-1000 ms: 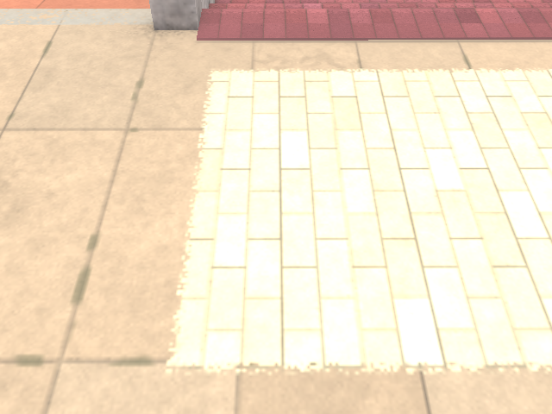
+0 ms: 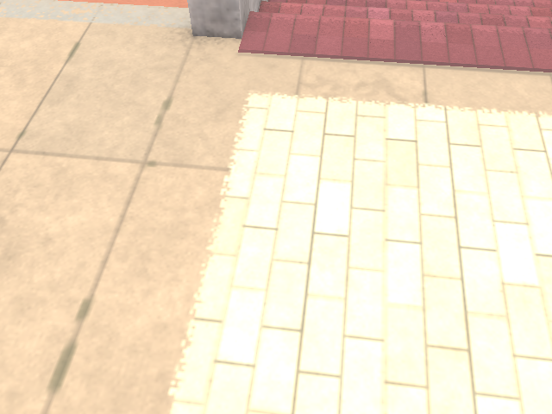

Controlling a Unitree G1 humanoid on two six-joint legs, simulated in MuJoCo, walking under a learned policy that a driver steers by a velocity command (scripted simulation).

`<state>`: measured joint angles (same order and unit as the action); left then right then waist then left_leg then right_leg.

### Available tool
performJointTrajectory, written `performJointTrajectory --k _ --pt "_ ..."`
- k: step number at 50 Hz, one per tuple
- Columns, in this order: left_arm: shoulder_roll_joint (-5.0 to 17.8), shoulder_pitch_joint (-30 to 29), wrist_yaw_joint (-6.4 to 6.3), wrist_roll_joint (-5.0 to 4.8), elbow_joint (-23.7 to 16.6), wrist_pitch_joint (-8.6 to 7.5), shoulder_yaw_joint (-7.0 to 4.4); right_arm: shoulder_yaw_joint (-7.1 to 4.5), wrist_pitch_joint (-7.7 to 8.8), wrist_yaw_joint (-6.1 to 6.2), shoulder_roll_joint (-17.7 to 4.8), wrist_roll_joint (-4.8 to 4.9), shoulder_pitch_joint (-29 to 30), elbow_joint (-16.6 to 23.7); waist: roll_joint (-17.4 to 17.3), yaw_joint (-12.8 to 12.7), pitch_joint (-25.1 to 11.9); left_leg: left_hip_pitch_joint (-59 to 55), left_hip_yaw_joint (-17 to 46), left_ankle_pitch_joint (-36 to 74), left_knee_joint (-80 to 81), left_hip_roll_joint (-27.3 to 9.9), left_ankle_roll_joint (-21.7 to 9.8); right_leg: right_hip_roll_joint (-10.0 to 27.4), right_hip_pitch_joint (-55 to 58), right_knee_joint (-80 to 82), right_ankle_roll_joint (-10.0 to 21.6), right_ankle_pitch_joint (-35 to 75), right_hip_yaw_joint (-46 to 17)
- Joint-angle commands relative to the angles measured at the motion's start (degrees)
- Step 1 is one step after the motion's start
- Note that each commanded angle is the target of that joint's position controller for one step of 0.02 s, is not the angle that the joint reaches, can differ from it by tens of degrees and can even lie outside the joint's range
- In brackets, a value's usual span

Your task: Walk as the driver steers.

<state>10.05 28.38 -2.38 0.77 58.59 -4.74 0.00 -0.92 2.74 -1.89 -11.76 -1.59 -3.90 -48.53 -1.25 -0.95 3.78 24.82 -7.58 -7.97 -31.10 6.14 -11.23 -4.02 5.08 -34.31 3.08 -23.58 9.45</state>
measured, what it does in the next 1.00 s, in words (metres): walks ahead, turning left: right foot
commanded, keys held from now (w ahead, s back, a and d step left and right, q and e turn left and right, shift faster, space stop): w+q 0.50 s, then w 0.44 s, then w+e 0.06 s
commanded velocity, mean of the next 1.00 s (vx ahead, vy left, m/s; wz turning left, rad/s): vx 0.50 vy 0.00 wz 0.39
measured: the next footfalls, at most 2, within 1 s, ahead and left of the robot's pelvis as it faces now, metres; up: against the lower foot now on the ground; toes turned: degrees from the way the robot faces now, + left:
right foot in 0.54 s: +0.49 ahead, -0.07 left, +0.00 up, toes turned +22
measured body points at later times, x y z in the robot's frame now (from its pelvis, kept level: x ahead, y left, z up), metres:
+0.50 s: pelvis +0.28 -0.02 +0.02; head +0.31 +0.00 +0.46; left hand +0.46 +0.25 -0.06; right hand +0.28 -0.30 -0.11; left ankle +0.11 +0.02 -0.71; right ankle +0.46 -0.10 -0.70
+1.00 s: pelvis +0.52 +0.06 +0.02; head +0.55 +0.08 +0.47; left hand +0.35 +0.25 -0.12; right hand +0.81 -0.03 -0.07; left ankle +0.59 +0.20 -0.70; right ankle +0.46 -0.09 -0.71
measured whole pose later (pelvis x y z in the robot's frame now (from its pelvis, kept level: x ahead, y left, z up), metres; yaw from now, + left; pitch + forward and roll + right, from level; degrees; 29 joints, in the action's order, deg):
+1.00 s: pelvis +0.52 +0.06 +0.02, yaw +24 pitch +2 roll -2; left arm 12.6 28.2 0.9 0.8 54.7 -4.7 -1.4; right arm 0.4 2.7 -2.6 -12.6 -2.0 -0.2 -43.2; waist -1.2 -5.4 1.7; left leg 29.3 -2.4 -7.2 -33.0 -1.6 -3.5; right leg -2.2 1.8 -14.8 1.3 -18.1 3.0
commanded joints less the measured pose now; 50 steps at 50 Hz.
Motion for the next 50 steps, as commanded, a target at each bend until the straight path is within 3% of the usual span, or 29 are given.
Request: performJointTrajectory --k 1,2,3,4,5,7,9,14,20,23,25,26,27,28,29,30,31,33,35,37,42,45,48,50 --pt "5.40 -1.61 0.78 0.52 -8.64 -0.86 -1.56 -4.95 -0.65 1.08 -15.55 -0.25 -22.10 -3.76 -9.85 5.69 -16.03 -42.36 44.25 10.68 4.24 -23.62 -15.50 -0.60 -39.51 -55.30 -1.94 -8.30 -7.54" --pt "8.15 -4.93 1.51 0.88 -10.01 -1.38 -1.71 -5.32 -0.96 1.01 -14.43 1.74 -18.84 -3.62 -3.67 6.64 -14.07 -39.83 48.61 -9.46 13.94 -24.09 -17.97 1.77 -47.96 -54.69 -0.74 -2.59 -14.31" --pt "10.54 -9.33 2.16 0.62 -11.34 -2.10 -2.09 -4.63 -1.06 1.26 -11.04 1.71 -14.72 -2.48 0.80 4.95 -5.24 -29.93 43.85 -16.96 19.15 -23.08 -14.86 4.91 -48.80 -49.03 -0.17 2.65 -14.32" --pt "10.88 -10.81 2.36 0.59 -11.58 -2.26 -2.45 -3.95 -0.92 1.25 -8.33 1.21 -11.92 -2.19 4.78 2.13 -0.34 -21.23 39.66 -13.37 21.38 -20.88 -11.76 6.76 -45.67 -43.56 -0.21 4.99 -13.61" --pt "10.26 -10.92 2.24 1.19 -11.73 -1.40 -2.38 -3.47 -0.35 1.40 -7.21 1.12 -11.39 -2.13 6.68 0.01 1.26 -15.60 35.68 -5.52 21.46 -18.26 -9.74 8.04 -42.01 -39.72 -1.22 5.29 -13.64" --pt "7.75 -9.89 2.43 2.20 -11.89 1.03 -1.77 -3.32 1.00 1.50 -8.06 1.29 -12.11 -2.37 5.81 -1.81 0.93 -9.23 29.07 3.47 21.58 -14.51 -7.86 9.34 -36.63 -33.61 -3.09 5.77 -12.55" --pt "7.08 -12.54 2.56 2.21 -13.55 1.99 -1.59 -3.77 1.68 1.49 -10.14 1.46 -14.09 -2.81 3.41 -1.41 0.40 -7.62 25.34 9.62 21.53 -12.00 -6.67 9.70 -36.54 -28.14 -4.42 9.79 -10.84" --pt "8.18 -25.26 3.04 1.72 -18.43 2.72 -1.82 -3.81 1.07 1.63 -10.19 1.73 -22.17 -3.78 -1.20 4.06 -0.38 -16.12 25.39 15.91 19.23 -9.92 -0.75 8.90 -43.93 -15.35 -5.82 22.59 -9.79" --pt "8.33 -36.20 3.80 1.27 -22.93 2.13 -0.99 -3.95 0.55 2.57 -10.84 0.73 -27.75 -3.60 -3.19 7.95 -0.49 -27.81 29.05 23.36 14.10 -11.00 -1.34 5.43 -47.79 -5.27 -5.26 20.85 -9.76" --pt "9.39 -35.03 3.76 0.68 -23.81 1.18 -0.95 -4.33 0.62 3.17 -12.05 0.40 -25.61 -2.50 -4.48 5.97 -1.06 -27.68 30.91 27.35 10.86 -12.24 -0.32 3.70 -39.59 1.75 -3.54 18.92 -10.67" --pt "12.08 -24.17 2.84 0.31 -20.75 0.52 -2.04 -4.59 1.07 2.85 -13.36 0.55 -21.05 -1.13 -4.24 0.59 -5.33 -22.37 30.10 36.07 2.76 -10.26 2.43 0.98 -21.77 6.26 -1.40 15.73 -10.13" --pt "14.07 -15.27 2.06 0.61 -18.44 -0.23 -2.88 -4.54 1.71 2.19 -13.43 1.09 -19.70 -0.95 -1.62 -3.94 -10.15 -18.75 27.02 34.75 -7.49 -7.51 3.75 3.35 -9.61 9.07 0.51 18.36 -11.26" --pt "17.81 -5.60 0.91 2.07 -17.59 -0.63 -3.87 -3.53 2.42 1.75 -9.66 1.78 -20.57 0.66 3.71 -6.70 -18.73 -11.37 23.24 17.18 -22.10 -4.92 4.56 16.08 3.98 9.47 3.27 6.86 -23.40" --pt "22.04 -5.72 0.87 2.98 -17.48 0.11 -5.00 -2.56 2.07 1.83 -4.62 3.41 -29.18 1.16 17.87 -1.93 -24.52 5.51 16.38 -23.89 -37.48 4.02 6.74 30.25 15.73 14.18 11.41 6.41 -50.13" --pt "17.27 -8.35 1.49 1.65 -17.36 0.75 -4.90 -3.05 1.36 2.41 -9.98 1.02 -28.37 -0.54 10.45 -0.94 -18.90 10.96 16.13 -20.27 -42.20 -1.22 6.00 28.17 9.06 16.77 11.86 -1.84 -54.38" --pt "12.19 -12.32 1.91 1.05 -17.68 0.64 -3.80 -3.21 1.14 1.98 -10.06 0.35 -23.58 -0.57 4.63 -0.37 -10.33 10.53 15.68 -14.09 -41.30 -3.16 6.32 24.94 0.08 18.52 10.49 -0.79 -44.61" --pt "9.67 -14.39 2.37 1.18 -17.27 0.39 -3.18 -2.94 1.12 1.60 -8.99 0.09 -20.06 0.26 1.97 0.04 -6.20 9.64 14.99 -11.16 -38.77 -4.53 6.64 21.88 -5.90 19.83 9.17 5.81 -36.99" --pt "8.87 -13.17 2.50 0.98 -15.18 -0.29 -2.78 -2.73 0.27 0.64 -7.78 -0.60 -18.37 0.99 5.90 1.49 -3.73 7.25 14.20 -10.48 -35.15 -6.12 7.29 17.45 -11.51 21.68 7.31 16.45 -27.71" --pt "8.95 -10.34 3.02 0.39 -13.18 -1.45 -2.82 -2.44 -0.37 0.16 -6.75 -0.85 -18.12 1.21 6.94 2.11 -4.35 6.75 13.67 -10.27 -33.42 -5.70 7.54 16.67 -12.03 22.10 7.75 25.13 -24.10" --pt "9.48 -8.72 3.25 0.00 -11.87 -2.07 -2.97 -2.15 -0.59 -0.25 -6.27 -1.05 -15.10 2.31 6.92 2.33 -3.56 9.60 12.98 -7.88 -31.13 -6.28 7.95 16.73 -11.88 23.79 8.50 27.10 -21.50" --pt "9.59 -5.16 3.41 -0.26 -9.46 -1.55 -2.93 -0.27 -0.10 -1.19 -4.27 -0.80 -1.49 6.76 6.38 0.20 -0.67 9.76 6.99 3.31 -15.00 -9.25 9.37 13.96 -14.00 26.73 7.50 28.57 -14.49" --pt "11.41 -2.09 3.37 -0.25 -7.97 -1.34 -3.30 0.32 0.11 -1.15 -4.40 -0.23 3.77 8.09 6.56 -1.37 -0.35 5.29 4.70 4.81 -7.21 -8.46 9.20 14.56 -12.89 25.81 6.85 30.79 -13.35" --pt "12.05 0.21 3.07 0.00 -6.42 -0.70 -3.40 0.11 0.43 -0.54 -5.63 -0.15 6.16 9.10 6.28 -1.74 0.36 3.05 4.34 1.34 -3.03 -7.70 7.77 17.01 -8.85 22.95 6.63 34.04 -14.94" --pt "12.69 0.14 2.73 0.02 -5.69 -0.14 -3.46 -0.39 1.08 0.08 -6.33 -0.49 1.76 7.83 5.89 0.72 -1.15 -4.04 4.15 -1.69 1.53 -5.57 6.63 16.89 -7.44 16.36 5.89 41.90 -15.47"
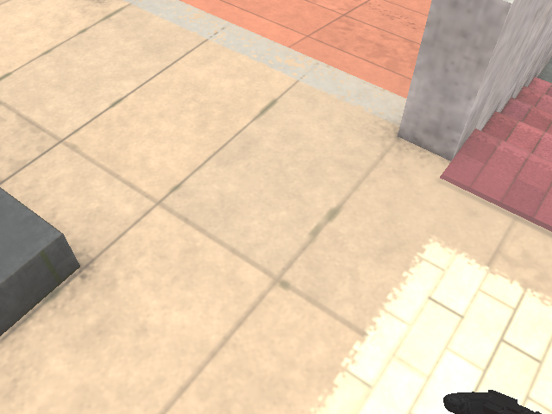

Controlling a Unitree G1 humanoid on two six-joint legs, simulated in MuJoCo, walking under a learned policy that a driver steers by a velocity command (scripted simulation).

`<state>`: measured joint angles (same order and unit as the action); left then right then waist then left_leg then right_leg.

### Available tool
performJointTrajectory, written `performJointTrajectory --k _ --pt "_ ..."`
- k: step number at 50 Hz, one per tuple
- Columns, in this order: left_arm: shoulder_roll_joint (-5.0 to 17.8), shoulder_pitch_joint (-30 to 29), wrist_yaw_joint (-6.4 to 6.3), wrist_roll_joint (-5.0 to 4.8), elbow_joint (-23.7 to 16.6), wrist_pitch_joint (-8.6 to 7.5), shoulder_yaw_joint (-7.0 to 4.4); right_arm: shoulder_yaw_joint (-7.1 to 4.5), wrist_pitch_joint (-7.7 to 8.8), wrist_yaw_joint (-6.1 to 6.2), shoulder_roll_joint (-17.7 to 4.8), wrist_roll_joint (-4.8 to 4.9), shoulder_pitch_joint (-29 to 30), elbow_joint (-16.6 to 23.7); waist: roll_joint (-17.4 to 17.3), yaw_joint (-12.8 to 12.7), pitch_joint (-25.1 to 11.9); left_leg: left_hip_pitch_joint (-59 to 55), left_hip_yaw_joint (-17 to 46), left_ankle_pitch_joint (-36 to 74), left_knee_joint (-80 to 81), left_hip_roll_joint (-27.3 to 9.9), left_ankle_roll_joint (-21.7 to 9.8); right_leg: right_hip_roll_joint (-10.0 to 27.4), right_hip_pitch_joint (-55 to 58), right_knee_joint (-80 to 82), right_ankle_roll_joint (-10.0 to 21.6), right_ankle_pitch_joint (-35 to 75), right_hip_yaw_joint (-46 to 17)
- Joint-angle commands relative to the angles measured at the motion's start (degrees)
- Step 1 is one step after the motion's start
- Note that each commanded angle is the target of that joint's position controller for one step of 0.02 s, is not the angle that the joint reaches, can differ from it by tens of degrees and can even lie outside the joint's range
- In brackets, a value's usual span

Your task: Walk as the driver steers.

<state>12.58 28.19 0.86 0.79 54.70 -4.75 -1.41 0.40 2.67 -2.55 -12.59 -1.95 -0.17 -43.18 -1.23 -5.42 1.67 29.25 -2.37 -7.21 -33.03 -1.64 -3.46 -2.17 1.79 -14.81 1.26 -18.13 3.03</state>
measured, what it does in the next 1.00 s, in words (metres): walks ahead, turning right: left foot, then right foot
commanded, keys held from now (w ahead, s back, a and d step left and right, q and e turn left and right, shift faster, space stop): w+e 0.68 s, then e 0.22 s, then no key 0.04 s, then q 0.06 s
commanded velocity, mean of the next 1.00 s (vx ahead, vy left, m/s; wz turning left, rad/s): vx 0.43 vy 0.00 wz -0.45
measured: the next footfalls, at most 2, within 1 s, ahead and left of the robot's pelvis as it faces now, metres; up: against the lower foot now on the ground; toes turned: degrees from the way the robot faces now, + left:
left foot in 0.04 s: +0.17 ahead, +0.10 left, +0.00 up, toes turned +1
right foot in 0.58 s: +0.41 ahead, -0.13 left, +0.00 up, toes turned -23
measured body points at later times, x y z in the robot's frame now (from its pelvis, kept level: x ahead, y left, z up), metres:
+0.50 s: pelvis +0.24 +0.00 +0.00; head +0.27 -0.01 +0.44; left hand +0.47 +0.18 -0.12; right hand +0.14 -0.23 -0.14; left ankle +0.13 +0.10 -0.74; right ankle +0.36 -0.14 -0.70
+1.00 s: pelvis +0.45 -0.09 +0.00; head +0.49 -0.12 +0.45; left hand +0.62 +0.14 -0.12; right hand +0.47 -0.38 -0.12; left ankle +0.64 -0.04 -0.69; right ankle +0.37 -0.11 -0.74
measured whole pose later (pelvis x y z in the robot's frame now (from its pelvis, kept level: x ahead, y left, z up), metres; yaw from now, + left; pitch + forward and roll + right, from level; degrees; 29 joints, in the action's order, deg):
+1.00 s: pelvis +0.45 -0.09 +0.00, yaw -32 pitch +1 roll -1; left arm 15.7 19.6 -0.7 0.6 48.6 -0.6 -3.7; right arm -1.4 0.8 0.2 -14.3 -1.4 -6.0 -43.7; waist -2.3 -3.2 4.4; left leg 34.8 1.2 -7.1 -44.2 -2.7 1.6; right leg -9.3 -5.9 -21.5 6.7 -15.3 -6.4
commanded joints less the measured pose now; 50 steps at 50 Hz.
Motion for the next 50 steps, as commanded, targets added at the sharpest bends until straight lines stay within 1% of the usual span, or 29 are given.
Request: performJointTrajectory --k 1,2,3,4,5,6,7,8,9,13,17,20,23,26,27,28,29,30,31,32,33,34,35,36,37,39,44,47,50 --pt "9.85 0.29 -0.55 -0.29 -1.48 0.09 -1.89 -2.42 1.87 1.30 -6.71 -0.63 -9.23 -0.11 3.53 8.38 -2.74 -18.41 -1.03 -1.48 7.51 3.21 -2.29 12.57 -5.83 -12.24 6.72 39.82 -7.09" --pt "8.40 -0.52 -0.49 -0.69 -2.67 -0.09 -1.37 -3.60 2.59 2.14 -10.12 -1.69 -18.90 -2.50 0.21 12.17 -9.33 -32.54 6.21 -4.24 8.38 -3.72 -4.49 9.74 -13.95 -24.83 5.46 30.77 -5.22" --pt "2.20 1.44 -0.33 -1.97 -5.51 -0.25 0.15 -4.85 2.60 2.93 -15.46 -2.74 -25.00 -2.69 -10.14 12.71 -16.78 -48.34 27.60 -9.99 11.70 -21.08 -8.41 2.61 -31.76 -43.42 3.02 1.03 -0.17" --pt "6.61 3.09 -1.03 -1.17 -4.65 0.49 -1.28 -5.39 1.57 2.85 -15.61 -0.45 -24.97 -3.22 -10.38 11.88 -17.53 -44.57 37.97 -11.73 16.72 -24.91 -11.45 0.34 -37.88 -52.14 3.49 -12.04 -3.22" --pt "8.39 -0.50 -1.08 -0.52 -4.49 1.05 -2.07 -4.33 1.32 2.62 -11.10 0.34 -20.35 -2.73 -4.71 9.84 -9.34 -37.85 30.27 -14.01 17.89 -21.45 -9.93 3.76 -39.60 -53.92 4.06 -7.76 -6.05" --pt "6.47 -2.80 -0.59 -0.49 -4.63 1.11 -1.80 -3.56 1.76 2.34 -7.79 0.68 -16.45 -2.37 -3.83 8.39 -3.85 -30.70 23.12 -10.74 20.51 -18.51 -8.53 5.55 -38.76 -52.09 3.85 -3.51 -6.11" --pt "5.55 -3.57 -0.28 -0.30 -4.27 1.59 -1.87 -3.16 2.18 2.28 -5.93 0.60 -14.24 -2.26 -3.76 6.93 -1.57 -26.30 17.85 -7.50 22.56 -15.91 -6.55 6.65 -36.67 -50.23 3.50 -1.11 -5.83" --pt "5.30 -3.43 0.12 0.53 -4.05 2.33 -2.06 -2.89 2.64 2.51 -4.98 0.77 -13.91 -2.76 -4.54 5.64 -0.15 -23.17 13.83 -3.61 23.72 -14.21 -5.43 7.32 -35.02 -49.18 2.91 0.04 -5.66" --pt "4.43 -3.08 0.55 0.92 -3.75 3.02 -2.07 -2.90 3.14 2.64 -4.80 0.76 -13.98 -3.16 -4.26 4.83 0.00 -21.91 10.79 0.00 24.33 -13.28 -5.05 7.24 -34.02 -49.53 2.49 1.46 -5.30" --pt "3.32 -8.87 1.54 0.99 -6.07 4.14 -2.47 -3.49 4.42 2.98 -5.69 1.32 -17.39 -5.20 -2.75 4.13 0.81 -23.42 3.19 8.64 25.79 -12.66 -5.31 7.86 -39.64 -48.78 1.54 8.37 -4.67" --pt "2.48 -16.92 2.12 0.95 -9.10 4.23 -2.04 -3.35 4.16 3.21 -5.09 0.97 -20.47 -7.14 -2.42 5.16 3.01 -24.64 -2.76 12.38 25.72 -11.58 -5.20 7.72 -42.80 -39.79 0.98 15.80 -3.12" --pt "1.85 -23.27 2.75 1.12 -11.45 4.07 -1.26 -3.57 4.01 3.49 -6.33 0.92 -22.43 -8.22 -2.59 6.67 4.09 -26.10 -6.16 15.57 25.11 -11.99 -4.71 6.91 -40.16 -30.28 1.85 19.19 0.16" --pt "2.44 -27.44 3.11 1.34 -13.51 3.97 -1.07 -3.88 3.36 3.91 -7.52 0.73 -25.36 -9.76 -2.20 7.80 4.90 -31.59 -8.27 20.96 22.76 -13.62 -4.28 5.84 -39.24 -24.81 3.95 15.72 2.97" --pt "3.46 -25.99 2.71 1.52 -13.79 3.99 -1.55 -4.28 2.38 4.41 -9.37 0.53 -25.25 -10.38 -3.51 6.24 2.68 -35.56 -11.28 42.00 14.05 -14.18 -3.26 1.67 -32.90 -21.97 7.11 7.61 6.33" --pt "4.23 -22.79 2.44 1.57 -13.04 3.93 -1.99 -4.56 1.90 4.54 -10.37 0.45 -24.92 -10.45 -4.22 4.67 0.45 -36.16 -12.04 49.28 7.79 -14.26 -3.08 -0.49 -28.73 -21.45 8.46 4.35 7.15" --pt "5.37 -17.43 2.14 1.59 -11.53 3.58 -2.71 -4.84 1.29 4.54 -11.28 0.46 -24.78 -10.35 -4.23 2.47 -2.93 -35.20 -12.42 50.71 -1.39 -14.14 -2.93 -2.67 -22.29 -19.51 9.94 2.46 7.13" --pt "7.40 -8.62 1.49 2.07 -8.66 3.05 -3.90 -4.89 0.91 4.36 -11.49 0.68 -24.12 -9.71 -1.76 -1.65 -7.87 -28.77 -13.26 42.41 -14.84 -12.98 -1.51 -3.34 -9.62 -14.72 11.94 4.20 4.78" --pt "13.87 -2.46 0.49 2.64 -7.64 3.04 -5.94 -4.00 1.17 3.87 -7.82 1.39 -25.05 -7.07 6.25 -3.10 -14.16 -11.13 -13.42 16.88 -34.20 -9.42 0.92 10.26 7.08 -12.28 16.78 -3.83 -14.42" --pt "18.14 -5.03 0.31 0.91 -8.87 3.54 -6.88 -3.95 1.90 2.84 -6.12 1.53 -22.82 -2.98 14.66 -0.09 -17.58 8.71 -4.94 -23.89 -51.04 3.44 3.72 22.50 16.39 -2.99 24.48 0.60 -45.48" --pt "16.56 -5.24 -0.02 -0.04 -8.62 4.17 -6.54 -4.38 2.54 2.59 -9.04 0.87 -15.16 -1.45 4.64 -1.82 -12.06 15.16 3.65 -18.89 -50.85 -0.26 3.08 20.87 13.41 -1.00 22.47 4.66 -39.36" --pt "14.06 -8.08 -0.48 -0.31 -8.23 4.09 -5.88 -3.92 3.30 2.38 -7.84 1.58 -14.31 -0.87 2.67 0.48 -5.73 14.63 3.70 -13.34 -46.41 -2.65 2.70 19.78 5.72 -0.45 20.55 9.85 -31.89" --pt "11.30 -10.70 -0.59 -0.26 -8.35 3.80 -5.14 -3.90 3.46 2.53 -7.47 1.47 -15.80 -1.85 -0.68 3.55 -1.93 10.82 3.73 -11.14 -40.37 -4.50 2.68 16.71 -1.50 0.41 17.67 16.52 -26.51" --pt "9.96 -12.93 -0.78 -0.63 -8.66 3.36 -4.63 -3.96 2.58 2.72 -7.30 0.54 -16.53 -1.99 -0.74 5.73 0.06 7.22 3.81 -11.18 -37.31 -5.09 3.46 14.27 -6.60 0.47 16.26 26.20 -22.06" --pt "9.02 -14.17 -0.73 -0.79 -9.18 2.78 -4.23 -3.87 1.33 2.83 -6.81 -0.34 -18.25 -2.56 -0.31 7.08 -0.52 3.40 3.79 -11.26 -35.47 -5.17 4.29 12.53 -9.47 -0.05 15.48 35.53 -18.72" --pt "9.05 -14.36 -0.50 -1.03 -9.40 2.18 -4.06 -3.85 0.13 2.79 -6.15 -0.58 -19.48 -2.75 -0.43 7.97 -1.58 1.44 3.25 -11.32 -34.81 -4.48 5.01 11.33 -11.21 -0.42 15.26 42.55 -16.50" --pt "10.81 -12.07 -0.25 -0.84 -8.61 1.44 -4.42 -3.72 -0.95 2.98 -5.45 -0.39 -18.67 -1.72 1.52 8.17 -1.93 1.43 2.45 -10.08 -30.97 -3.54 6.10 10.07 -12.19 -2.62 15.09 55.87 -13.81" --pt "11.21 -8.00 -1.09 -0.80 -8.58 2.95 -4.35 -3.37 -1.54 2.81 -5.87 0.12 -9.70 1.85 4.90 4.79 -3.86 4.74 1.95 -1.85 -20.47 -1.30 6.63 6.83 -8.67 -5.66 10.59 55.48 -13.94" --pt "11.14 -6.07 -1.64 -0.56 -8.63 3.71 -4.27 -2.93 -1.53 2.86 -6.24 0.61 -6.04 3.04 5.78 2.82 -4.01 5.47 2.47 0.96 -14.34 -0.45 5.83 7.80 -4.72 -7.07 9.48 53.39 -15.93" --pt "9.38 -5.90 -2.07 0.27 -8.26 3.83 -3.45 -2.52 -0.97 2.95 -6.27 0.71 -6.23 2.36 6.30 2.16 -3.48 1.65 1.91 0.97 -7.61 0.44 3.83 8.74 -2.44 -8.82 8.60 54.10 -15.30"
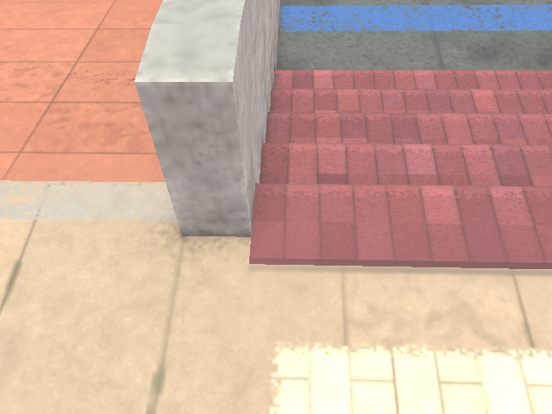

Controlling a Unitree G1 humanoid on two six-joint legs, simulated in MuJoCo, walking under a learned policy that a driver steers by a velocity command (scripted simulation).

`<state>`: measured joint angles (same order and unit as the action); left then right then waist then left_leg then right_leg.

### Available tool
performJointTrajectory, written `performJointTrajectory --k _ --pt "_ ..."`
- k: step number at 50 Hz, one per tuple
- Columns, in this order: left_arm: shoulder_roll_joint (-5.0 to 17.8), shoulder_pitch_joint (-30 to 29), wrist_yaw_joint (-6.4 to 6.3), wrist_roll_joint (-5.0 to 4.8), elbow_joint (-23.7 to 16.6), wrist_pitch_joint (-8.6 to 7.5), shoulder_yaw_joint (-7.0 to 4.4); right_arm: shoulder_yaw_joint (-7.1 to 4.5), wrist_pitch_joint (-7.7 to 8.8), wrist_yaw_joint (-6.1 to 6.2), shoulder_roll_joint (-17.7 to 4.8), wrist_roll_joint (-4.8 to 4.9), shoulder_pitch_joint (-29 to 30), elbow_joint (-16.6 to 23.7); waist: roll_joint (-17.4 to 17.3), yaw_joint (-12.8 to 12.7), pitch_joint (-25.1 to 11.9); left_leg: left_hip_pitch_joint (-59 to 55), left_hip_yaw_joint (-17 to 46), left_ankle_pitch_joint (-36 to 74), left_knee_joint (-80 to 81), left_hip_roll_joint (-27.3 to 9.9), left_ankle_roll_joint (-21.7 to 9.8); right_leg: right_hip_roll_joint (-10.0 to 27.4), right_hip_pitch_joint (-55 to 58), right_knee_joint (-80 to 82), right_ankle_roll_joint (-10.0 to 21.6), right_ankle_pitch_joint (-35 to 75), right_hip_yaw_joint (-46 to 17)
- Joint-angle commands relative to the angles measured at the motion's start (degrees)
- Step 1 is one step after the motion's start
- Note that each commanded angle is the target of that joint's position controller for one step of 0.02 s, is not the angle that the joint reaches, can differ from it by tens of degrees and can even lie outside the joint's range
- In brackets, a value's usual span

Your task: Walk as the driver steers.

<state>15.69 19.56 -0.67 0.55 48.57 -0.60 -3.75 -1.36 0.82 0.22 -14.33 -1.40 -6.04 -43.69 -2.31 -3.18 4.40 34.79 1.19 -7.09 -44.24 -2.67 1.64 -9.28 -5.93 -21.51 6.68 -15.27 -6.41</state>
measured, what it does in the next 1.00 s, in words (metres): steps on the spot, turning right: left foot, then right foot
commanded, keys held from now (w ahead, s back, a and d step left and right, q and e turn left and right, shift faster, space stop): q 0.02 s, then e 0.98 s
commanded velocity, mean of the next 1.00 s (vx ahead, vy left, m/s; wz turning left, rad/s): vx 0.03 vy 0.00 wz -0.50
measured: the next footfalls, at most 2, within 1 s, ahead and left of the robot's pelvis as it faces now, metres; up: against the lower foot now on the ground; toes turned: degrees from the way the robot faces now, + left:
left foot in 0.10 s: +0.18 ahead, +0.11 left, +0.00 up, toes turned -1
right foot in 0.54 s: +0.04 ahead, -0.08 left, +0.00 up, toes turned -16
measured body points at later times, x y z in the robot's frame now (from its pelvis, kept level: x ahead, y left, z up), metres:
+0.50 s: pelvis +0.04 +0.02 -0.01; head +0.06 +0.01 +0.44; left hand +0.20 +0.26 -0.12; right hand +0.10 -0.27 -0.12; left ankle +0.14 +0.11 -0.74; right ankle +0.00 -0.08 -0.72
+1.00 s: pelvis +0.03 +0.01 +0.00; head +0.06 -0.01 +0.45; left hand +0.25 +0.22 -0.11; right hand +0.03 -0.30 -0.11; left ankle +0.09 +0.12 -0.71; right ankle +0.00 -0.07 -0.74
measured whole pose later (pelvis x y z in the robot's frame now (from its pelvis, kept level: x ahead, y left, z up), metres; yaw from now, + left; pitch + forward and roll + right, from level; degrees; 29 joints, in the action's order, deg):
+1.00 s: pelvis +0.03 +0.01 +0.00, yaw -30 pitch +1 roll +1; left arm 17.2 15.1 0.3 1.0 41.7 2.5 -4.2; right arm -2.5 -2.9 1.5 -16.2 -0.1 -8.2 -40.8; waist 0.5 -2.0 3.0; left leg 21.0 3.0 -23.8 -42.3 2.3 0.9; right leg -7.8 -15.0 -26.2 3.5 -11.2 -12.2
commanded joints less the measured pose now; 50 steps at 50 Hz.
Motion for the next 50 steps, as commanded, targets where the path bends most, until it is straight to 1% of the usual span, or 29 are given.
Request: performJointTrajectory --k 1,3,4,5,6,7,8,9,10,11,12,14,17,22,24,26,27,28,29,30,31,32,33,34,36,38,42,46,50 --pt "5.76 2.15 -0.67 0.73 -2.01 -0.39 -0.80 -0.72 1.15 0.21 -4.59 0.10 -1.55 2.23 7.47 0.36 -5.98 -7.06 -1.75 0.12 6.06 1.89 -2.29 16.14 4.76 -3.04 2.70 51.22 -5.80" --pt "7.39 0.64 -0.84 0.37 -2.15 -0.54 -1.07 -1.36 1.74 0.77 -6.30 0.13 -5.30 1.16 7.33 2.56 -5.18 -14.94 -0.91 -0.88 12.86 3.43 -4.35 15.74 2.72 -8.16 1.43 51.94 -8.65" --pt "8.13 -1.17 -0.79 -0.40 -2.50 -0.76 -1.16 -1.50 2.44 1.17 -6.64 -0.09 -9.04 0.18 5.58 5.29 -5.66 -21.22 -0.35 6.93 20.55 2.83 -5.41 13.76 1.02 -13.45 0.08 48.71 -8.44" --pt "6.69 -1.32 -0.57 -1.00 -4.63 -1.30 -0.61 -2.08 3.30 1.81 -9.98 -0.46 -13.29 0.08 -0.64 6.13 -10.98 -32.36 8.41 30.57 19.68 -7.29 -7.96 10.24 -4.59 -23.42 -1.85 32.74 -7.02" --pt "3.37 7.02 -0.83 -1.52 -4.25 -0.97 -0.37 -2.78 2.60 1.66 -13.65 0.51 -12.74 1.29 -12.58 2.45 -16.47 -42.00 22.08 60.70 16.96 -22.69 -17.41 -0.05 -14.57 -39.33 -3.63 -17.96 -0.13" --pt "7.27 7.72 -1.25 0.12 -2.88 0.28 -1.08 -2.62 1.50 1.17 -11.46 1.96 -13.65 1.33 -7.86 3.21 -19.28 -38.70 26.74 53.19 19.21 -24.60 -21.14 0.15 -18.08 -47.10 -3.89 -24.64 1.15" --pt "8.32 4.13 -1.06 0.84 -2.37 1.24 -1.58 -1.81 1.08 1.14 -8.42 1.72 -10.89 2.29 -1.15 2.85 -13.98 -33.44 21.44 39.66 21.71 -20.93 -19.69 2.41 -19.21 -50.49 -4.57 -20.03 -0.24" --pt "7.81 1.36 -0.56 0.93 -2.93 1.91 -1.59 -1.18 0.53 1.41 -6.34 1.29 -6.87 3.03 -0.18 1.99 -10.02 -28.62 16.10 27.84 24.36 -17.05 -16.96 4.25 -19.71 -49.22 -5.39 -16.44 0.43" --pt "7.28 -0.16 0.00 0.76 -3.39 2.73 -1.60 -0.91 0.04 1.74 -5.76 0.82 -4.60 3.44 -2.24 1.50 -7.36 -25.21 11.91 20.11 26.77 -14.16 -14.95 5.60 -19.57 -47.70 -6.45 -14.02 1.01" --pt "6.58 -0.13 0.54 0.74 -3.40 3.53 -1.50 -1.00 -0.29 2.12 -6.04 0.47 -3.61 3.53 -4.89 1.25 -6.32 -22.26 8.37 15.58 28.24 -11.74 -14.08 5.86 -18.24 -47.38 -7.45 -11.73 2.31" --pt "6.06 0.37 0.90 0.53 -3.25 4.04 -1.36 -1.10 -0.51 2.23 -6.21 0.14 -3.48 3.48 -5.68 1.21 -6.48 -21.04 5.93 13.16 28.79 -10.56 -13.75 5.65 -17.23 -46.81 -8.09 -10.49 3.45" --pt "5.24 -0.40 1.25 0.20 -3.67 4.50 -1.12 -1.39 -0.59 2.34 -6.58 -0.01 -4.42 3.12 -5.30 1.71 -7.14 -21.44 3.69 9.40 29.49 -10.64 -14.15 5.90 -17.31 -43.88 -8.74 -9.96 4.49" --pt "4.51 -2.94 1.65 0.61 -4.89 5.10 -0.68 -1.94 -0.92 2.35 -7.59 -0.03 -5.14 2.76 -5.84 2.71 -7.15 -22.30 2.76 0.86 30.58 -12.15 -14.62 7.66 -17.82 -37.70 -8.64 -9.92 5.75" --pt "4.14 -5.54 2.62 0.59 -7.28 5.15 0.00 -3.04 -1.87 1.72 -9.97 -0.35 -4.64 2.64 -6.71 3.64 -7.26 -20.40 0.70 -7.32 30.35 -14.37 -13.82 8.91 -12.21 -25.73 -6.45 -11.43 9.16" --pt "4.28 -4.64 2.81 0.34 -7.65 4.78 0.00 -3.46 -2.31 1.69 -10.91 -0.25 -4.51 2.48 -6.29 3.30 -7.46 -19.68 0.11 -9.09 29.32 -15.16 -12.76 8.78 -9.15 -20.49 -5.04 -10.79 10.15" --pt "4.21 -0.92 2.84 0.35 -6.72 4.12 -0.13 -3.70 -2.84 1.67 -10.96 0.25 -3.76 2.42 -3.51 1.08 -6.96 -15.17 -3.28 -10.41 24.67 -13.99 -8.96 7.90 -1.68 -8.81 -2.74 -5.09 10.35" --pt "5.57 0.15 2.50 0.72 -6.50 3.60 -0.48 -3.75 -3.13 1.31 -9.68 0.07 -5.68 1.68 2.94 0.77 -4.84 -11.22 -6.95 -13.50 16.95 -11.53 -5.04 10.24 0.09 0.04 -1.61 -3.38 3.36" --pt "12.41 -0.88 1.70 1.12 -8.62 3.27 -1.87 -2.55 -3.49 0.78 -4.52 0.32 -7.15 3.79 19.88 1.77 -3.06 0.90 -13.21 -25.11 0.57 -2.29 0.37 26.92 0.44 10.10 2.99 -6.49 -22.46" --pt "16.51 0.15 0.98 1.65 -8.75 3.35 -3.19 -3.06 -4.13 1.80 -7.35 -0.05 -0.75 5.90 14.82 -0.64 2.11 2.21 -4.19 -27.53 -8.06 2.01 0.74 31.51 -10.79 11.33 8.36 1.98 -26.93" --pt "13.96 -1.29 0.21 1.53 -8.06 3.16 -2.75 -2.95 -4.42 1.74 -6.82 0.76 -0.10 6.06 11.20 1.53 2.26 -0.51 -0.43 -22.39 -12.62 0.80 0.28 27.39 -12.12 9.58 8.08 4.62 -20.53" --pt "11.36 -4.87 -0.03 0.91 -8.39 2.97 -2.02 -2.95 -4.27 1.47 -6.79 1.14 -1.95 5.15 10.27 3.92 2.38 -1.07 0.34 -17.06 -13.08 0.64 -0.21 23.02 -12.12 8.66 5.95 4.15 -15.31" --pt "10.33 -7.83 0.01 0.83 -9.37 2.89 -1.81 -3.27 -3.84 1.28 -7.46 0.60 -3.64 3.96 10.37 4.94 0.77 -0.87 0.17 -13.70 -13.92 1.29 -0.67 19.69 -9.43 7.79 4.44 5.48 -12.58" --pt "9.05 -8.59 -0.03 0.50 -9.98 2.62 -1.51 -3.55 -3.57 1.00 -8.09 -0.29 -5.47 2.70 10.91 4.85 -1.40 -0.77 -0.48 -12.22 -15.97 1.76 -0.66 18.30 -6.39 6.31 4.54 12.43 -10.97" --pt "8.05 -7.52 0.19 0.09 -10.02 2.35 -1.24 -3.72 -3.45 0.70 -8.27 -0.44 -6.02 2.43 9.65 4.51 -4.01 -1.18 -0.25 -12.12 -17.47 2.01 -0.41 18.16 -3.61 4.92 4.91 19.21 -10.61" --pt "8.57 -4.77 0.39 -0.32 -9.49 1.90 -1.57 -3.53 -3.49 0.57 -7.36 0.13 -5.20 3.04 7.53 3.63 -6.19 -0.06 0.29 -12.20 -17.29 1.91 0.30 18.55 0.99 3.29 5.51 24.60 -11.20" --pt "8.93 -2.73 0.27 -0.39 -9.12 1.82 -1.84 -3.20 -3.69 0.65 -6.59 0.31 -3.53 3.91 8.50 2.37 -6.08 1.64 0.63 -12.89 -14.16 1.85 0.86 18.64 4.25 2.58 6.20 25.03 -12.72" --pt "9.93 -0.26 0.14 0.13 -9.04 2.17 -2.37 -2.96 -3.73 0.94 -6.91 0.56 -1.42 5.31 9.43 0.50 -6.06 0.38 1.23 -15.58 -7.58 2.59 0.93 19.28 5.47 1.51 7.57 23.84 -16.95" --pt "11.12 -1.53 0.50 0.52 -9.62 2.46 -2.87 -2.54 -3.27 1.26 -6.89 1.00 -1.17 6.40 9.12 0.68 -6.54 -5.64 1.56 -17.07 -2.18 4.15 -0.14 18.58 1.61 -0.03 7.65 25.46 -20.18" --pt "11.48 -4.91 1.07 0.46 -10.08 2.78 -3.18 -2.20 -2.58 1.66 -7.11 1.57 -3.63 6.86 9.73 2.31 -7.26 -14.51 2.04 -16.86 6.39 6.08 -1.59 16.75 -2.39 -1.27 5.46 27.19 -23.84"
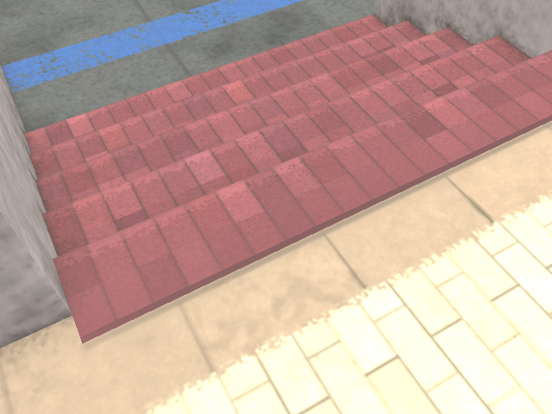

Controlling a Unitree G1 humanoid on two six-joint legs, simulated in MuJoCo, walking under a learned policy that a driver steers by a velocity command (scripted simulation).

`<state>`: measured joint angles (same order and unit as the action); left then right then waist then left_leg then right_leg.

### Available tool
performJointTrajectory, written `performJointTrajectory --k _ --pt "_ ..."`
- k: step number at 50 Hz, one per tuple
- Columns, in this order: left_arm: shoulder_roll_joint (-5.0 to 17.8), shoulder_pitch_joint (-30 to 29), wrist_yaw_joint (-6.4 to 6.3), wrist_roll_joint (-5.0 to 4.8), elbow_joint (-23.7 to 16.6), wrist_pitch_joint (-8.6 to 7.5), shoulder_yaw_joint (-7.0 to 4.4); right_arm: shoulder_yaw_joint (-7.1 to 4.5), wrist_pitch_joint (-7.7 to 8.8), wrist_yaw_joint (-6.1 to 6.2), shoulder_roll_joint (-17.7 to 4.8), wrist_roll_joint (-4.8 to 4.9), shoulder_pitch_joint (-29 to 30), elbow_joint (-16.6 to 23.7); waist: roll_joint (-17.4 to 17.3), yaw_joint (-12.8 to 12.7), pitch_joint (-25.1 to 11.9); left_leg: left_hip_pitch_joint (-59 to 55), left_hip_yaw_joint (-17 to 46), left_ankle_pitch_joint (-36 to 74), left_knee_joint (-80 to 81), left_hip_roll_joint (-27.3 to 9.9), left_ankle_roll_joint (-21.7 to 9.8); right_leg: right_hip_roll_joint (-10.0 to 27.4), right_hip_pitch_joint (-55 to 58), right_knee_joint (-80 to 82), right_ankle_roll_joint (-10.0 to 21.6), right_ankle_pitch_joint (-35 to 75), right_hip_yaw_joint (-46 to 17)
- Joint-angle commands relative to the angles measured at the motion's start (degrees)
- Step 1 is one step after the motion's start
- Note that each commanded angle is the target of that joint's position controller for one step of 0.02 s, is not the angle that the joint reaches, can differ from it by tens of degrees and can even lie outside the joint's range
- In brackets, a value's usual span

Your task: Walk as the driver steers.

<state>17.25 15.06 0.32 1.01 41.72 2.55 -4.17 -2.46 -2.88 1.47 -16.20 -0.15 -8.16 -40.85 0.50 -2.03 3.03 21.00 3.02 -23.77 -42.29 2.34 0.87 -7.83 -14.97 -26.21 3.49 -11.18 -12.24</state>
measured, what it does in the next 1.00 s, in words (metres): steps on the spot: left foot, then right foot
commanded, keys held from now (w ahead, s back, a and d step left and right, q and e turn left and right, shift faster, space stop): e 0.14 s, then no key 0.30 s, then q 0.56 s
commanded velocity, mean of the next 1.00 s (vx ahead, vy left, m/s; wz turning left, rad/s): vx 0.00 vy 0.00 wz -0.01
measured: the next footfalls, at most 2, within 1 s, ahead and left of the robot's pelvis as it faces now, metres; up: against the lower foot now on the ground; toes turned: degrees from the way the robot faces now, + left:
left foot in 0.06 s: +0.05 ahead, +0.11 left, +0.00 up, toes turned -7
right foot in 0.48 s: -0.01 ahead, -0.10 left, +0.00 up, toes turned -7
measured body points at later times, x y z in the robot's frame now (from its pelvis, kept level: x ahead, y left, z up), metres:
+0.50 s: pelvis -0.02 +0.01 +0.00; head +0.01 +0.00 +0.45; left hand +0.15 +0.24 -0.12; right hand +0.02 -0.27 -0.13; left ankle +0.01 +0.12 -0.74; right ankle -0.05 -0.09 -0.74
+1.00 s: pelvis -0.03 +0.04 -0.01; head +0.00 +0.07 +0.44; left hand +0.06 +0.33 -0.15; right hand +0.08 -0.24 -0.11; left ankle -0.04 +0.11 -0.74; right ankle -0.06 -0.09 -0.68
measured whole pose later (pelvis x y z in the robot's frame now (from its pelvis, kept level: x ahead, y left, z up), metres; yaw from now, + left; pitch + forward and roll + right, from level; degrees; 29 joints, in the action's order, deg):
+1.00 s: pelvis -0.03 +0.04 -0.01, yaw +5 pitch -1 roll -2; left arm 17.3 8.5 -1.6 1.2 47.6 3.4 -2.7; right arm -3.1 -2.1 -0.9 -16.3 -0.4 -14.1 -43.8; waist 2.4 0.1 5.1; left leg 14.6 -0.5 -16.7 -31.9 3.0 -4.9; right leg 0.5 -21.9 -56.4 -0.4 -28.3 1.4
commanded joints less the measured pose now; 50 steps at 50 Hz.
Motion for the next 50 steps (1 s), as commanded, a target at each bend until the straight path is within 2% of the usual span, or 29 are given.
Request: performJointTrajectory --k 1,2,3,4,5,6,7,8,11,15,19,22,23,24,25,26,29,32,34,35,37,42,44,45,46,47,48,49,50 --pt "9.78 -1.90 0.15 -0.22 -3.38 -0.30 -2.78 -1.00 1.36 0.65 -5.08 0.37 -3.23 3.72 6.78 2.37 -5.96 -4.57 0.20 1.91 9.37 1.38 -1.16 14.18 4.92 2.86 7.24 21.65 -18.42" --pt "9.39 -3.73 0.09 -0.71 -3.60 -0.22 -2.68 -0.93 1.70 1.05 -4.80 0.14 -5.60 3.11 6.06 4.27 -5.75 -9.94 -0.17 7.04 17.62 1.31 -1.42 12.16 2.07 1.52 4.95 17.44 -17.91" --pt "7.79 -4.19 -0.12 -1.20 -3.98 -0.36 -2.25 -1.32 2.18 1.63 -6.55 -0.43 -7.11 2.76 3.25 4.72 -5.85 -16.20 3.06 10.15 24.61 -3.07 -2.19 9.09 -3.09 -1.50 1.76 7.92 -15.73" --pt "2.93 0.17 -0.27 -1.09 -3.96 -0.50 -1.20 -1.91 2.29 2.08 -10.99 -1.10 -5.88 3.71 -9.47 1.90 -6.94 -21.45 16.80 7.42 29.55 -17.78 -5.27 1.99 -9.71 -13.41 -1.75 -12.39 -5.77" --pt "6.51 0.47 -0.82 0.12 -4.07 -0.30 -2.14 -2.65 1.83 1.50 -14.63 -1.20 -2.44 5.02 -13.83 1.75 -3.64 -14.05 25.99 13.67 30.19 -25.15 -12.03 -3.60 -15.87 -22.75 -2.92 -22.86 3.72" --pt "9.26 -0.28 -0.67 1.25 -3.53 -0.08 -2.89 -2.09 1.76 1.02 -11.44 -1.14 -2.86 5.04 -9.01 1.41 -2.58 -11.14 23.03 18.09 28.88 -24.85 -14.49 0.72 -14.49 -31.50 -3.34 -21.35 3.40" --pt "9.05 0.14 -0.11 1.03 -2.35 0.15 -3.10 -1.09 1.91 0.67 -7.94 -0.70 -0.36 5.35 -6.42 0.14 -1.32 -9.28 17.10 20.28 28.03 -21.25 -13.62 1.49 -13.81 -35.35 -3.63 -18.02 3.46" --pt "8.21 1.15 0.40 0.57 -1.32 0.47 -2.97 -0.67 1.97 0.49 -6.52 -0.91 1.45 5.76 -6.24 -0.50 -1.02 -8.75 11.72 22.92 27.27 -17.39 -12.20 1.43 -13.00 -38.05 -4.24 -15.19 3.94" --pt "6.52 1.04 1.38 -0.19 -0.62 0.92 -2.22 -0.74 2.48 0.77 -6.51 -0.98 -0.53 4.84 -8.50 0.71 -3.05 -13.51 5.57 33.15 24.78 -14.11 -12.13 1.03 -13.92 -39.50 -6.08 -12.90 5.62" --pt "4.47 -2.73 1.02 -0.34 -1.06 1.38 -0.96 -1.10 2.87 0.56 -7.05 -0.82 -4.79 2.55 -9.02 3.23 -3.90 -18.88 5.40 35.02 23.15 -15.46 -13.39 1.86 -13.40 -29.51 -6.65 -14.12 5.90" --pt "2.92 -4.05 0.54 -0.73 -0.55 1.46 0.57 -1.42 2.56 -0.51 -8.28 -1.23 -4.91 1.05 -11.44 3.96 -4.47 -15.52 4.45 35.17 21.53 -15.18 -13.46 3.38 -3.10 -14.30 -5.14 -16.68 10.88" --pt "2.16 -0.50 -0.12 -0.68 1.46 0.58 1.33 -1.43 1.80 -1.06 -8.64 -0.61 -4.80 -0.56 -10.15 1.26 -4.49 -12.00 3.60 38.79 17.37 -14.23 -11.09 3.93 6.87 4.60 -3.10 -3.88 13.21" --pt "2.59 -0.56 -0.54 0.06 1.88 -0.09 1.64 -0.86 1.92 -1.25 -6.97 -0.55 -6.26 -1.37 -7.44 1.21 -4.71 -7.36 3.83 34.05 16.70 -13.31 -7.91 6.56 13.58 12.35 -2.16 4.44 9.33" --pt "5.19 -0.02 -1.06 1.36 1.90 -0.95 1.71 0.36 2.37 -1.77 -2.94 -0.53 -8.26 -0.82 1.65 2.54 -7.54 -1.86 1.18 21.40 12.48 -10.18 -4.34 17.49 21.02 15.39 -0.60 6.88 -2.51" --pt "7.17 -4.58 -1.57 0.53 2.14 -1.23 1.70 1.37 2.19 -1.61 -0.15 0.27 -8.88 -0.74 10.01 4.90 -4.20 -5.93 -2.66 3.79 17.13 -4.87 -2.54 24.07 8.78 11.76 4.40 17.58 -5.21" --pt "4.24 -7.44 -1.55 0.27 1.90 -1.69 2.34 0.73 1.62 -1.28 -3.26 -0.15 -7.40 -2.23 6.79 4.35 -3.28 -10.63 -1.98 3.50 16.40 -5.48 -2.29 21.43 6.45 10.14 4.99 13.68 -1.62" --pt "6.89 -6.52 -2.67 0.06 3.12 -2.06 1.61 -0.44 1.61 -1.86 -6.67 -0.30 -4.40 -2.35 8.55 2.81 -1.52 -7.05 -2.16 12.78 14.92 -3.34 -2.23 17.01 8.13 8.82 2.57 9.34 2.85" --pt "7.35 -3.59 -2.91 -0.35 3.90 -1.35 0.71 -0.34 1.57 -1.78 -5.47 -0.42 -6.27 -2.95 8.08 1.52 -1.02 -1.84 -3.67 6.65 6.69 -1.89 -2.24 20.35 8.58 7.53 5.59 13.23 2.79" --pt "6.27 -3.91 -3.00 0.07 3.24 -1.15 0.80 -0.88 0.76 -1.72 -4.87 -0.56 -6.28 -2.85 8.28 0.62 -0.23 2.52 -4.03 -7.15 -6.43 -1.61 -2.66 25.26 7.42 8.05 10.30 18.99 0.63" --pt "6.10 -3.58 -3.06 0.31 3.20 -1.18 0.77 -1.12 0.27 -1.76 -4.53 -0.49 -6.15 -2.71 6.34 0.55 0.20 4.71 -3.33 -9.88 -12.15 -2.33 -2.69 27.37 7.38 8.16 12.47 23.86 0.45" --pt "5.77 -5.42 -3.07 0.63 3.13 -1.26 0.74 -1.21 -0.18 -1.89 -3.65 -0.45 -6.96 -2.73 3.88 2.25 -0.14 5.10 -2.68 -7.98 -12.67 -3.75 -2.42 26.17 7.89 7.47 11.64 25.56 4.03" --pt "7.40 -7.94 -2.26 0.51 2.84 -1.32 -0.02 -1.49 -0.30 -3.15 -3.99 0.19 -6.47 -1.21 7.62 2.04 -4.03 -2.89 -6.23 -1.79 1.12 -2.69 -2.44 23.71 9.28 2.56 7.37 24.12 9.70" --pt "8.09 -8.50 -2.03 -0.07 3.08 -0.99 -0.43 -1.57 0.25 -3.18 -3.61 -0.14 -8.98 -1.51 5.17 4.25 -4.95 -9.89 -7.87 7.69 13.04 -0.93 -3.53 22.09 6.01 -3.72 3.91 16.73 12.79" --pt "7.08 -6.02 -1.78 0.18 3.68 -0.99 -0.37 -2.19 1.04 -2.72 -6.10 -1.01 -9.47 -1.37 -2.30 4.47 -4.78 -14.00 -0.07 13.78 21.57 -3.69 -4.63 18.68 1.07 -12.44 0.27 5.61 16.31" --pt "2.19 -5.15 -1.46 0.65 0.96 -0.65 0.90 -4.02 1.91 -2.30 -14.95 -1.34 -9.19 0.72 -18.40 2.77 -4.60 -19.48 25.64 29.02 26.64 -21.35 -10.16 9.23 -14.74 -26.94 -4.75 -21.34 21.17" --pt "3.90 -9.75 -2.28 0.77 -0.24 0.33 0.83 -4.74 1.81 -2.45 -16.56 -0.52 -14.77 -0.93 -14.81 6.50 -5.44 -15.61 29.29 37.89 26.55 -24.71 -17.66 5.95 -15.66 -34.56 -4.28 -27.63 12.35" --pt "4.59 -9.45 -2.35 0.25 0.22 0.68 0.66 -4.19 1.58 -2.23 -13.70 -0.31 -13.54 -1.25 -9.01 4.68 -3.03 -14.90 24.51 34.64 25.61 -22.15 -18.36 7.75 -16.92 -38.42 -3.98 -23.53 10.12" --pt "4.87 -9.03 -2.11 -0.19 1.15 0.38 0.55 -3.54 1.29 -1.85 -10.99 0.01 -9.66 -0.61 -5.68 3.22 -0.31 -13.15 19.61 29.99 25.79 -18.29 -16.51 9.03 -17.39 -38.05 -3.76 -17.84 9.40" --pt "5.30 -8.41 -1.89 -0.03 1.87 -0.13 0.34 -3.14 0.94 -1.53 -9.51 -0.04 -5.82 0.48 -5.11 1.93 -0.29 -13.98 16.79 26.94 25.94 -14.65 -13.86 9.61 -17.48 -36.10 -3.72 -13.69 9.21"
Over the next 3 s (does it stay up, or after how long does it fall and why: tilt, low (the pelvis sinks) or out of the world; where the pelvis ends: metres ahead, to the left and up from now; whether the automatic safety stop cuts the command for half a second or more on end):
stays up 0.65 0.02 0.00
